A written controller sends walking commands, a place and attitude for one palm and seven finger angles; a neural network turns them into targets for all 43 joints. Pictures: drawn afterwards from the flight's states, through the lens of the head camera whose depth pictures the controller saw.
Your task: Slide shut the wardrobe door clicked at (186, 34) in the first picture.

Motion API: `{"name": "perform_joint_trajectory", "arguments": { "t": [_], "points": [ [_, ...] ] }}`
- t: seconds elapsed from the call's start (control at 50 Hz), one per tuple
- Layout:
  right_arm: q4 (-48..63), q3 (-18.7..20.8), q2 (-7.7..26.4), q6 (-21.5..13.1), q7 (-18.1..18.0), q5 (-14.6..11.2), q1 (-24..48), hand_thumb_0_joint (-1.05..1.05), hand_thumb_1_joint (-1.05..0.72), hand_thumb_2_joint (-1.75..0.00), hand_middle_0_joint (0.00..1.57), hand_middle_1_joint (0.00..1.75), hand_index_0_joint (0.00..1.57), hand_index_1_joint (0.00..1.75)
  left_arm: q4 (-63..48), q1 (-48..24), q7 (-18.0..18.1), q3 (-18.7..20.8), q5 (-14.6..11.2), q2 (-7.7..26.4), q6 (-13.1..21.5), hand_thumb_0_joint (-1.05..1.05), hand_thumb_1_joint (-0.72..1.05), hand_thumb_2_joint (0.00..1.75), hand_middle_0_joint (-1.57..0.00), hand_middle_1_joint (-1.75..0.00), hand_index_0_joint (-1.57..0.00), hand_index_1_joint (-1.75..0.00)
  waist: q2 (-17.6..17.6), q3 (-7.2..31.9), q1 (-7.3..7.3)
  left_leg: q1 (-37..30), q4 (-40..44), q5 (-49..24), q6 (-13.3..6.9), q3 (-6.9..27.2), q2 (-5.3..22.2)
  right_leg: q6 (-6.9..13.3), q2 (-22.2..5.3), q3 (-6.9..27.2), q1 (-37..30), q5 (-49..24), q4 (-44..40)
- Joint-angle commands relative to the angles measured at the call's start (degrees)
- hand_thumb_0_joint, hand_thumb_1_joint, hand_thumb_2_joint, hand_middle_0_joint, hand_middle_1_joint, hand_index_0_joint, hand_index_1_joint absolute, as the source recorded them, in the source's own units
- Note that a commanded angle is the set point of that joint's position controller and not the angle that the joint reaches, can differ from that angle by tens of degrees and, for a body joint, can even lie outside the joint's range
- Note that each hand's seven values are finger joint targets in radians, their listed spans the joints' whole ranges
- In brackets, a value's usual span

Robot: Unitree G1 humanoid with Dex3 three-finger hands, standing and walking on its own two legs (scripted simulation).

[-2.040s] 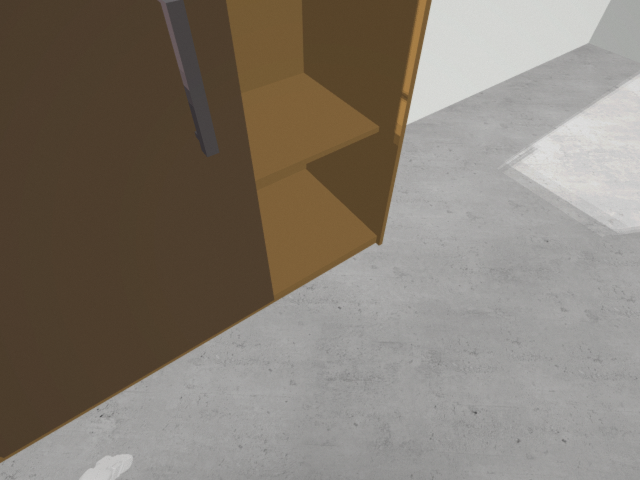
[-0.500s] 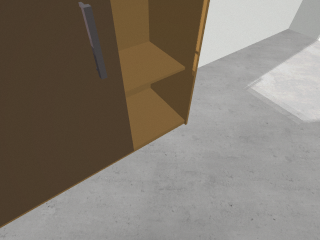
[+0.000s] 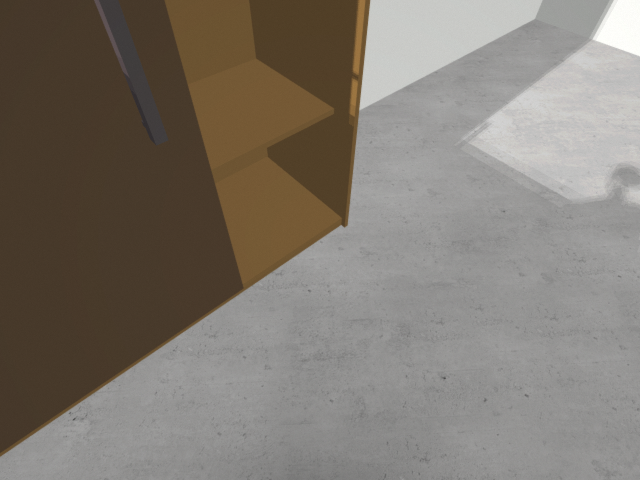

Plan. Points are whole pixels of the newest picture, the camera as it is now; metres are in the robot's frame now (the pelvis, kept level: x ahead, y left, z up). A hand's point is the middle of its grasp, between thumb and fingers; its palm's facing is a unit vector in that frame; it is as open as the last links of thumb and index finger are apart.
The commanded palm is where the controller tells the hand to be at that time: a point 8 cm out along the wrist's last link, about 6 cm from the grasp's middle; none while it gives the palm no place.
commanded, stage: walk to a spot facing it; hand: left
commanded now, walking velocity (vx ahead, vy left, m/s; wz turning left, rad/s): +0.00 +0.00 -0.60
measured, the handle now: (128, 68) +0.68 +0.38 +0.14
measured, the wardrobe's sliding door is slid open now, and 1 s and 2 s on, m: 0.50 0.50 0.50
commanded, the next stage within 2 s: none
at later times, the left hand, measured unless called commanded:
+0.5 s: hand out of the picture +0.06 +0.18 -0.15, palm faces -0.16 -0.95 -0.25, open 7.3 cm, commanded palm none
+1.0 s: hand out of the picture +0.13 +0.21 -0.16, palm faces -0.52 -0.83 -0.19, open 7.3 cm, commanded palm none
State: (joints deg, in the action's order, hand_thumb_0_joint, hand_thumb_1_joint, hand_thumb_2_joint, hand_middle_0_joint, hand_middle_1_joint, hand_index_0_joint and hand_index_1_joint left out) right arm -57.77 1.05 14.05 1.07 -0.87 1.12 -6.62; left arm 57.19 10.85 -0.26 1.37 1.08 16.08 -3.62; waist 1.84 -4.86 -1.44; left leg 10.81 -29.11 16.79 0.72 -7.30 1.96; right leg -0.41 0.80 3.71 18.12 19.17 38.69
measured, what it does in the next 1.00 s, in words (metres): steps on the spot, turning right: left foot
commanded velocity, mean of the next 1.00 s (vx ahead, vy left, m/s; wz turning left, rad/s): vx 0.08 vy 0.00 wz -0.60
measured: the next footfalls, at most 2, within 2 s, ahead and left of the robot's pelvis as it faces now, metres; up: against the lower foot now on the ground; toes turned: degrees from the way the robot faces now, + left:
left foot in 0.66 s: +0.04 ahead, +0.13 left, +0.00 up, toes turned -22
right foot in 1.24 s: -0.06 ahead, -0.14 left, +0.00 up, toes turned -51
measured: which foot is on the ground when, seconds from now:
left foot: down 0.00-0.10, up 0.12-0.64, down 0.66-1.00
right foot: down 0.00-0.68, up 0.70-1.00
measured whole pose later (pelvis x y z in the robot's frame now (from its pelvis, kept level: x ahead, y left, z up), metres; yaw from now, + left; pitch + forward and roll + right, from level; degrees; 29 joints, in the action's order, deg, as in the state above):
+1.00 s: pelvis -0.03 +0.06 +0.02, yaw -34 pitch +0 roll -2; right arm -53.7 1.8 11.3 -1.4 -1.3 1.6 -19.2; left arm 53.8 15.5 -3.3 5.8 2.3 15.4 -5.2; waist 1.7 0.3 0.3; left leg 8.4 -22.7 14.6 -1.8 -11.8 4.2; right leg -4.2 -3.7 0.2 28.4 16.8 61.5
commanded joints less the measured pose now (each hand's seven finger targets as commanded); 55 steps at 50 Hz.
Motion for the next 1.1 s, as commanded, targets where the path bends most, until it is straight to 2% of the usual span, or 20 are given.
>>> {"name": "perform_joint_trajectory", "arguments": {
  "t": [0.0, 0.04, 0.06, 0.08, 0.1, 0.12, 0.16, 0.24, 0.5, 0.56, 0.6, 0.62, 0.64, 0.66, 0.68, 0.74, 0.78, 0.86, 0.98, 1.08],
  "points": [
    [5.8, 3.9, 12.0, -1.1, -1.1, 0.1, 1.5, 0.0, -0.9, -0.9, 0.2, 0.3, 0.2, 0.3, -5.8, 2.8, -0.2, 2.6, -0.1, 5.2, 0.6, 0.0, 0.9, 0.9, -0.2, -0.3, -0.2, -0.3, -12.5, 4.6, -0.64, 0.6, 6.9, -23.8, -9.9, 9.6, 19.7, -0.2, -3.8, -1.7, 1.2, 10.0, 10.3],
    [6.8, 4.3, 11.5, -0.6, -0.8, 0.1, 3.6, 0.0, -0.9, -0.9, 0.2, 0.3, 0.2, 0.3, -4.7, 8.3, -0.6, 3.1, 0.3, 5.1, 1.2, 0.0, 0.9, 0.9, -0.2, -0.3, -0.2, -0.3, -7.7, 6.2, -3.22, 3.6, -2.8, -17.7, -5.3, 3.5, 15.4, -0.4, -3.1, -4.5, -5.3, -1.3, -1.2],
    [7.1, 4.2, 9.6, -0.1, -0.7, -0.3, 2.9, 0.0, -0.9, -0.9, 0.2, 0.3, 0.2, 0.3, -4.4, 10.8, -0.3, 3.8, 0.7, 7.7, 1.9, 0.0, 0.9, 0.9, -0.2, -0.3, -0.2, -0.3, 2.5, 6.0, -4.34, 7.8, -14.8, -7.5, -1.0, -0.2, 9.9, 0.0, -6.3, 1.7, -8.6, -13.1, -12.8],
    [9.1, 3.3, 4.4, 0.1, -0.5, -0.4, 1.2, 0.0, -0.9, -0.9, 0.2, 0.3, 0.2, 0.3, -4.8, 11.0, 0.6, 4.9, 1.3, 13.7, 2.8, 0.0, 0.9, 0.9, -0.2, -0.3, -0.2, -0.3, 22.0, 4.1, -3.27, 22.0, -29.4, 17.0, 2.6, -1.3, 0.2, 4.2, -19.2, 25.0, -11.2, -28.9, -20.4],
    [9.7, 3.4, 5.8, 0.6, -0.7, -0.6, 1.8, 0.0, -0.9, -0.9, 0.2, 0.3, 0.2, 0.3, -5.2, 12.1, 1.2, 4.7, 0.2, 13.2, 2.5, 0.0, 0.9, 0.9, -0.2, -0.3, -0.2, -0.3, 16.6, 5.7, -3.63, 20.2, -34.8, 18.1, 1.8, 6.9, 0.3, 8.8, -21.5, 27.1, -8.7, -30.6, -22.2],
    [8.9, 3.7, 5.7, 0.7, -0.6, -0.7, 1.1, 0.0, -0.9, -0.9, 0.2, 0.3, 0.2, 0.3, -6.0, 9.3, 1.5, 4.7, 0.3, 11.5, 2.6, 0.0, 0.9, 0.9, -0.2, -0.3, -0.2, -0.3, 12.3, 5.4, -1.74, 20.8, -36.9, 13.7, 1.3, 9.2, 1.6, 10.0, -19.2, 23.5, -8.5, -23.8, -22.4],
    [7.5, 3.8, 6.0, 0.3, -0.4, -0.5, 1.0, 0.0, -0.9, -0.9, 0.2, 0.3, 0.2, 0.3, -7.6, 4.7, 1.6, 4.4, 0.0, 8.7, 2.8, 0.0, 0.9, 0.9, -0.2, -0.3, -0.2, -0.3, 7.0, 5.0, -0.37, 21.4, -38.6, 7.1, 2.0, 9.2, 2.8, 9.6, -14.8, 19.9, -8.5, -23.7, -19.9],
    [6.8, 3.7, 4.5, 0.5, -0.6, -0.3, -0.1, 0.0, -0.9, -0.9, 0.2, 0.3, 0.2, 0.3, -7.1, 6.9, 1.5, 4.3, -0.3, 7.3, 3.5, 0.0, 0.9, 0.9, -0.2, -0.3, -0.2, -0.3, 2.4, 9.1, -0.25, 21.4, -36.2, 3.3, 3.3, 9.2, 2.2, 8.8, -12.3, 16.4, -13.3, -29.9, -17.8],
    [10.4, 3.2, 4.0, 0.0, -1.1, -0.7, 2.5, 0.0, -0.9, -0.9, 0.2, 0.3, 0.2, 0.3, -8.3, 6.6, 1.0, 5.2, 0.5, 8.7, 2.3, 0.0, 0.9, 0.9, -0.2, -0.3, -0.2, -0.3, 5.7, 8.1, -1.44, 14.2, -18.7, 7.6, 2.7, 9.0, -0.9, 11.3, -10.4, 24.8, -8.0, -22.7, -19.0],
    [10.3, 3.3, 4.1, -0.4, -1.2, -1.1, -0.8, 0.0, -0.9, -0.9, 0.2, 0.3, 0.2, 0.3, -9.4, 4.2, 0.9, 5.4, 0.6, 9.2, 1.8, 0.0, 0.9, 0.9, -0.2, -0.3, -0.2, -0.3, 7.6, 8.9, -0.33, 7.6, -9.8, 7.2, 1.5, 8.9, -2.6, 9.8, -8.9, 26.3, -4.8, -21.6, -18.7],
    [9.1, 3.4, 4.6, -0.9, -1.5, -1.3, -6.5, 0.0, -0.9, -0.9, 0.2, 0.3, 0.2, 0.3, -10.3, 1.0, 0.8, 5.3, 0.3, 9.3, 1.5, 0.0, 0.9, 0.9, -0.2, -0.3, -0.2, -0.3, 7.7, 9.9, 2.63, -1.8, 1.1, 1.0, 0.7, 8.2, -3.0, 6.7, -6.8, 25.2, 0.6, -17.3, -16.8],
    [8.5, 3.6, 6.1, -1.5, -1.8, -1.3, -9.5, 0.0, -0.9, -0.9, 0.2, 0.3, 0.2, 0.3, -11.1, 0.0, 0.6, 5.0, 0.0, 7.8, 1.4, 0.0, 0.9, 0.9, -0.2, -0.3, -0.2, -0.3, 5.3, 10.7, 4.17, -10.0, 6.9, -0.9, -0.4, 10.4, 0.0, 3.9, -3.0, 21.7, 7.3, -10.7, -12.8],
    [9.1, 4.4, 10.5, -1.9, -1.9, -0.8, -9.4, 0.0, -0.9, -0.9, 0.2, 0.3, 0.2, 0.3, -12.0, 0.7, 0.2, 4.3, -0.5, 4.1, 1.2, 0.0, 0.9, 0.9, -0.2, -0.3, -0.2, -0.3, -9.1, 10.0, 4.09, -14.1, 14.8, 4.5, -3.2, 22.8, 11.9, 1.1, 4.2, 13.2, 16.6, 1.3, -2.3],
    [10.7, 4.8, 13.9, -1.5, -1.8, -0.4, -6.9, 0.0, -0.9, -0.9, 0.2, 0.3, 0.2, 0.3, -12.6, 0.6, -0.1, 4.6, 0.0, 3.7, 1.1, 0.0, 0.9, 0.9, -0.2, -0.3, -0.2, -0.3, -17.9, 6.3, 2.95, -7.4, 18.0, 2.6, -6.9, 32.7, 23.9, -1.9, 6.2, 3.3, 20.5, 12.8, 12.5],
    [12.1, 4.1, 13.0, -1.3, -1.8, -0.1, -3.7, 0.0, -0.9, -0.9, 0.2, 0.3, 0.2, 0.3, -12.1, 1.1, -0.3, 5.5, 0.8, 6.1, 0.9, 0.0, 0.9, 0.9, -0.2, -0.3, -0.2, -0.3, -11.6, 3.9, 1.57, 0.7, 17.9, -0.4, -9.8, 31.9, 25.2, -2.9, 2.6, 4.3, 18.0, 11.2, 22.2],
    [13.8, 2.3, 7.6, -2.0, -1.9, 0.0, 3.1, 0.0, -0.9, -0.9, 0.2, 0.3, 0.2, 0.3, -8.8, 6.1, -1.7, 6.2, 1.1, 5.8, 0.0, 0.0, 0.9, 0.9, -0.2, -0.3, -0.2, -0.3, -9.3, 3.1, -2.62, 7.7, 17.0, 1.0, -6.5, 16.4, 14.3, -3.6, 0.9, 1.1, 13.6, 1.3, 34.4],
    [12.4, 2.6, 7.5, -2.4, -1.6, 0.3, -1.5, 0.0, -0.9, -0.9, 0.2, 0.3, 0.2, 0.3, -8.9, 4.7, -2.3, 5.4, 1.1, 4.2, -0.1, 0.0, 0.9, 0.9, -0.2, -0.3, -0.2, -0.3, -9.8, 2.9, -0.93, 2.5, 17.0, 6.2, -6.1, 13.1, 12.2, -3.9, 0.2, -1.0, 17.1, -1.2, 34.4],
    [8.8, 3.4, 7.6, -3.4, -1.5, 0.2, -12.1, 0.0, -0.9, -0.9, 0.2, 0.3, 0.2, 0.3, -10.5, -1.3, -3.1, 4.8, 1.0, 3.0, 0.7, 0.0, 0.9, 0.9, -0.2, -0.3, -0.2, -0.3, -9.8, 0.9, 3.32, -5.7, 19.1, 11.5, -7.0, 14.3, 15.2, -4.0, -2.7, -2.6, 23.0, -2.2, 28.1],
    [5.6, 4.0, 8.2, -4.2, -1.2, 0.4, -17.3, 0.0, -0.9, -0.9, 0.2, 0.3, 0.2, 0.3, -10.8, -5.4, -3.6, 4.3, 0.8, 1.1, 1.0, 0.0, 0.9, 0.9, -0.2, -0.3, -0.2, -0.3, -9.2, 0.1, 4.84, -8.7, 20.9, 11.4, -8.3, 10.9, 19.6, -3.5, -6.4, -4.8, 21.8, -0.8, 17.0],
    [3.9, 4.4, 9.0, -4.2, -0.5, 0.9, -17.0, 0.0, -0.9, -0.9, 0.2, 0.3, 0.2, 0.3, -10.9, -7.2, -3.8, 3.8, 0.6, -0.9, 1.7, 0.0, 0.9, 0.9, -0.2, -0.3, -0.2, -0.3, -11.1, 0.6, 4.72, -4.9, 19.1, 9.9, -7.2, 3.9, 20.5, -2.0, -6.0, -8.8, 12.1, 1.9, 4.3]
  ]
}}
